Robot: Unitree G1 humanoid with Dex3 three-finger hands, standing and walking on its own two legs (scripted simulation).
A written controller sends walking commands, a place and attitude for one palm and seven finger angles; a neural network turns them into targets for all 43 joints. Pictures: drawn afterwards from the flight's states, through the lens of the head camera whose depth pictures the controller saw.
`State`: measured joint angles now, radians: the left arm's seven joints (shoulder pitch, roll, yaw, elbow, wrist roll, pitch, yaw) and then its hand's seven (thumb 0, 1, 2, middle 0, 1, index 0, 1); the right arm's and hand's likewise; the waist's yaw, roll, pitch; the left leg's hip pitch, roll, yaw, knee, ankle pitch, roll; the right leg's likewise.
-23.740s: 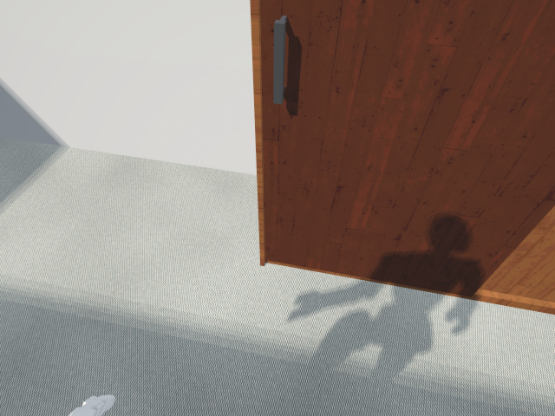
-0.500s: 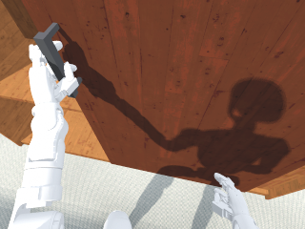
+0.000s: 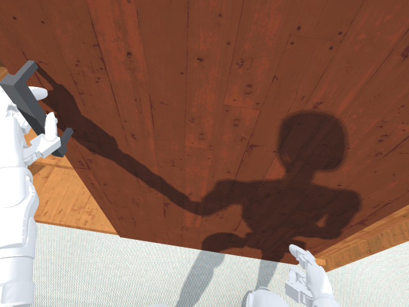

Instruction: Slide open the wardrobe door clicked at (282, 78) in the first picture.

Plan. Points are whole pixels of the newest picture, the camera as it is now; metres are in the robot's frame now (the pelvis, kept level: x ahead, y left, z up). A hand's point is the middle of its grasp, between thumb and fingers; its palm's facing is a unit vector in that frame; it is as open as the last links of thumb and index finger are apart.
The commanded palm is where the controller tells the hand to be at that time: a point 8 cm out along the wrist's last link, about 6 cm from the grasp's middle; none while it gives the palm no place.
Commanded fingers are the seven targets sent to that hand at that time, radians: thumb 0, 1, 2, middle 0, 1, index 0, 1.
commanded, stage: stop walking and hold the door there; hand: left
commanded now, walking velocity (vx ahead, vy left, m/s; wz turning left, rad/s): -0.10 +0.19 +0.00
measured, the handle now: (45, 113) +0.36 +0.36 +0.13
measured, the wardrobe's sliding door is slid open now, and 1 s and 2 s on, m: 0.67 0.67 0.67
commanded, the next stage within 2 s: none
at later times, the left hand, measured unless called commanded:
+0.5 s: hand (51, 136) +0.32 +0.33 +0.12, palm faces +0.56 -0.79 -0.25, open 6.7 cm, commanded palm +0.27 +0.35 +0.09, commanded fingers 0.00 0.90 0.90 -0.45 -1.40 -0.45 -1.40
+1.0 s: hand (51, 135) +0.32 +0.33 +0.13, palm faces +0.53 -0.80 -0.27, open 6.4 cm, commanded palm +0.27 +0.35 +0.09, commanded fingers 0.00 0.90 0.90 -0.45 -1.40 -0.45 -1.40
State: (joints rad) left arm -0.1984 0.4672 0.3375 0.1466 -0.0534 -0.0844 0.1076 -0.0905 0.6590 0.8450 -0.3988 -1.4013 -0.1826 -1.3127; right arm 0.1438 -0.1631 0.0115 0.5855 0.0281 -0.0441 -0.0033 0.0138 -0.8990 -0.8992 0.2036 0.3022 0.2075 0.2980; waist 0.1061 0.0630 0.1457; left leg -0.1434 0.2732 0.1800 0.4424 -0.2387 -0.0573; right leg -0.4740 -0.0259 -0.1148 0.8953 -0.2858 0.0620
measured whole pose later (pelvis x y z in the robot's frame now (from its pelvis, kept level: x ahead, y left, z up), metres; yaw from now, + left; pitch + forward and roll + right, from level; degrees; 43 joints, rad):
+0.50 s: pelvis -0.03 +0.00 -0.02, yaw -4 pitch -3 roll +0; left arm -0.26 0.52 0.48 0.56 -0.03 -0.15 0.14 -0.12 0.62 0.83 -0.42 -1.36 -0.23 -1.31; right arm 0.28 -0.36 -0.04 0.74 0.04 -0.04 -0.08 0.01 -0.91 -0.90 0.20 0.30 0.20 0.30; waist -0.03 0.01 0.01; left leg -0.23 0.04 0.07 0.56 -0.27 0.01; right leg -0.37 -0.05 -0.06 0.57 -0.25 0.01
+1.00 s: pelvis -0.07 +0.00 -0.02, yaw -6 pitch -2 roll -1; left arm -0.42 0.59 0.43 0.82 -0.03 -0.12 0.14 -0.09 0.68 0.80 -0.32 -1.33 -0.22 -1.35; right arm 0.30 -0.32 0.01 0.74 0.05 -0.03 -0.09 0.01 -0.90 -0.90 0.20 0.30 0.21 0.30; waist -0.02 0.04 -0.03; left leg -0.31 0.07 0.11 0.54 -0.20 0.00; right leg -0.22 0.01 -0.09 0.52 -0.27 -0.02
